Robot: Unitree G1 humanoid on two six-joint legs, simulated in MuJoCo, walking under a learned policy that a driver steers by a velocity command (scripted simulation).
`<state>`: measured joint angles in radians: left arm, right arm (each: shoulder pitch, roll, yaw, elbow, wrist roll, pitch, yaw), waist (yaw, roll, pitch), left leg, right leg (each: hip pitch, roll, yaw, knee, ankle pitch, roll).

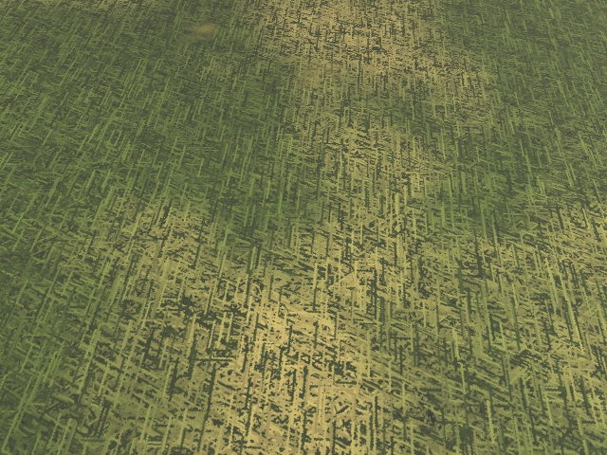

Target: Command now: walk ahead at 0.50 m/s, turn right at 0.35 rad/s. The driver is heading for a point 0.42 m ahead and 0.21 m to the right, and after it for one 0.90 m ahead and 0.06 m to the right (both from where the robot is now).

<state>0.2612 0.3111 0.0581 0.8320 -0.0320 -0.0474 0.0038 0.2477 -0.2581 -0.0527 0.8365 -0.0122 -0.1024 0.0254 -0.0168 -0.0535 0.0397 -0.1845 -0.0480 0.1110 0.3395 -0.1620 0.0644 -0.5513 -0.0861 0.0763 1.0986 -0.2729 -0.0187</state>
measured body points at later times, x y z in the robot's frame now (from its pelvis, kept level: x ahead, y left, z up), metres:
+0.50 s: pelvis +0.27 -0.08 -0.01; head +0.30 -0.10 +0.44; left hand +0.45 +0.16 -0.11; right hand +0.32 -0.38 -0.12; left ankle +0.26 +0.10 -0.65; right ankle +0.30 -0.15 -0.74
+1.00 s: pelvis +0.57 -0.10 -0.01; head +0.60 -0.10 +0.44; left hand +0.76 +0.13 -0.12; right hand +0.60 -0.39 -0.11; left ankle +0.64 -0.04 -0.74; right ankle +0.46 -0.21 -0.66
